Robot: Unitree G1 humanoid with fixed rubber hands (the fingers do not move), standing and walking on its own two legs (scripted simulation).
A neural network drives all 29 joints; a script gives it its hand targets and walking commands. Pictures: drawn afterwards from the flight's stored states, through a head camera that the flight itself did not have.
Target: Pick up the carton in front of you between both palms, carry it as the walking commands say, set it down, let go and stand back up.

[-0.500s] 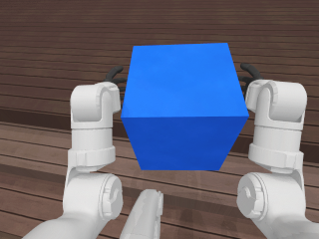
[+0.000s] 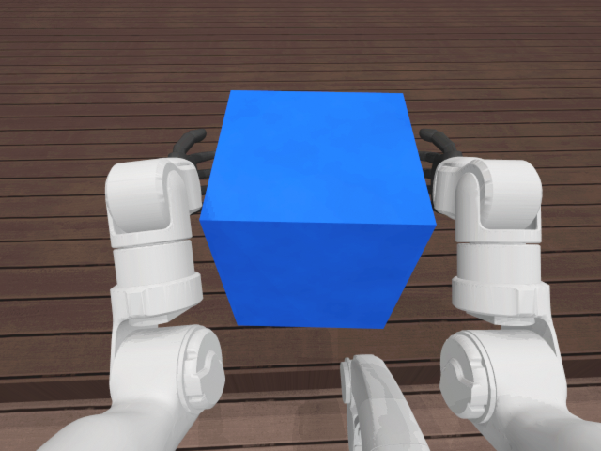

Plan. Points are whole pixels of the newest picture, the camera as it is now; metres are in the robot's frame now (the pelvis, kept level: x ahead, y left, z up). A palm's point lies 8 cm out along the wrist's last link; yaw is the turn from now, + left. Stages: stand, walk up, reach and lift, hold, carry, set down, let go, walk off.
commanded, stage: carry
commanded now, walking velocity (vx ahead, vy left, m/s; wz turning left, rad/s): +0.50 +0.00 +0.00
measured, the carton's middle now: (313, 219) +0.39 -0.03 +0.12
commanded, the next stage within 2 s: none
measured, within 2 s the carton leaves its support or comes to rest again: neither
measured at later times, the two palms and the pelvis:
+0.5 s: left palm out of the picture +0.67 +0.13 +0.35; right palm out of the picture +0.70 -0.16 +0.34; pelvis +0.30 -0.04 +0.15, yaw +1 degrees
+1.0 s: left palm out of the picture +1.00 +0.16 +0.47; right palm out of the picture +0.98 -0.14 +0.47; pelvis +0.61 +0.02 +0.29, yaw -1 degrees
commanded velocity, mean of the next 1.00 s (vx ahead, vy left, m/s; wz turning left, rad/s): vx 0.50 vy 0.00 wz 0.00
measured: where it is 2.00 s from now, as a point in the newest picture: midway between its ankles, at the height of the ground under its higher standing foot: (274, 169)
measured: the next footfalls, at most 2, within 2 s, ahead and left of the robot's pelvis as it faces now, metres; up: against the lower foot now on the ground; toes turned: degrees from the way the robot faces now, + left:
right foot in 0.12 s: +0.29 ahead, -0.15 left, +0.15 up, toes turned -6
left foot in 0.66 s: +0.66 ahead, +0.11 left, +0.30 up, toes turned +6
